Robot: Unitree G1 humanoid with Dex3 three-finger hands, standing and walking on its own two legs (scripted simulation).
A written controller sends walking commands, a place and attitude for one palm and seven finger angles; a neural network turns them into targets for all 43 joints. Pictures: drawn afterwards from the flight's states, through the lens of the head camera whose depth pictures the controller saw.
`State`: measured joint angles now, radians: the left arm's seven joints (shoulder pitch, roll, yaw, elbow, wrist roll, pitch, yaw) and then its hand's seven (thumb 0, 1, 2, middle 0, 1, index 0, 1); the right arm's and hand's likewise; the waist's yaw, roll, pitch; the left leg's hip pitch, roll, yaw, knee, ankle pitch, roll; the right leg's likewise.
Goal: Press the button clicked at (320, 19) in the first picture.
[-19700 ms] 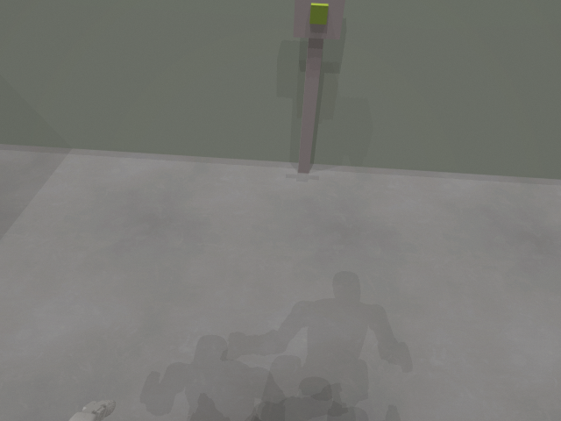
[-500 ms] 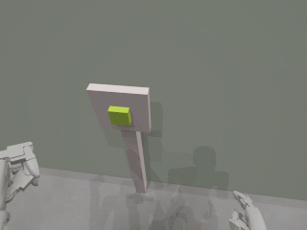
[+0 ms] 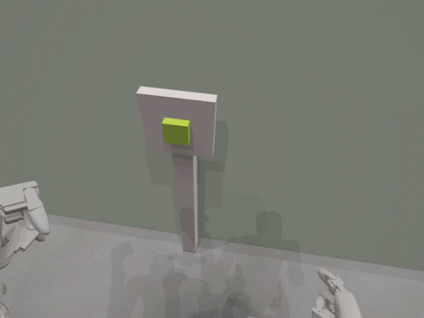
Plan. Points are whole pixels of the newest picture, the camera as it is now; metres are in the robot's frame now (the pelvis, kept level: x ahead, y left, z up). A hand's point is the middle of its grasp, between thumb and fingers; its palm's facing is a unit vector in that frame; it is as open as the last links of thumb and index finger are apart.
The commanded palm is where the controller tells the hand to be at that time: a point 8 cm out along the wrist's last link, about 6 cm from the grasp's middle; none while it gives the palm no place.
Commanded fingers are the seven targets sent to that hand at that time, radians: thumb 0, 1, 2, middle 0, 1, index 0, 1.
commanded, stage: step back with the hand held close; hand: left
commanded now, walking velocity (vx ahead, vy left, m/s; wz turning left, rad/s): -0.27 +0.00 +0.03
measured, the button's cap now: (177, 130) +0.52 +0.12 +0.06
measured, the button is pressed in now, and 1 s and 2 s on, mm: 0 0 0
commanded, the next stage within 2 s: stop stepping back and stand still in 0.58 s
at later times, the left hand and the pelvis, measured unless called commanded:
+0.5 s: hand out of the picture +0.10 +0.26 +0.20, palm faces +0.48 -0.76 -0.44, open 3.1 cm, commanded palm +0.04 +0.29 +0.20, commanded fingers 0.00 0.90 0.90 -1.30 -1.50 -1.30 -1.50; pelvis -0.07 +0.01 +0.01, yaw +3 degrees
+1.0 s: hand out of the picture +0.04 +0.21 +0.19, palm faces +0.38 -0.83 -0.40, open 3.1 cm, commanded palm -0.02 +0.25 +0.20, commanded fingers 0.00 0.90 0.90 -1.30 -1.50 -1.30 -1.50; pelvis -0.18 -0.02 +0.00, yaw -5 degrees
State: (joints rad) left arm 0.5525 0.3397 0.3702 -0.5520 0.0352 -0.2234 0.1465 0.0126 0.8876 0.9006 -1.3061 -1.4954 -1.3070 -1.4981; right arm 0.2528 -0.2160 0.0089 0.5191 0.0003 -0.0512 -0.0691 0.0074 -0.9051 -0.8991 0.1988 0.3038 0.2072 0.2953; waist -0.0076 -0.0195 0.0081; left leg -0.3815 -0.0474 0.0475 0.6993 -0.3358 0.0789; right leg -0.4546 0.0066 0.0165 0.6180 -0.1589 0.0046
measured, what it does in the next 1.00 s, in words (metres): walks backwards: right foot, then left foot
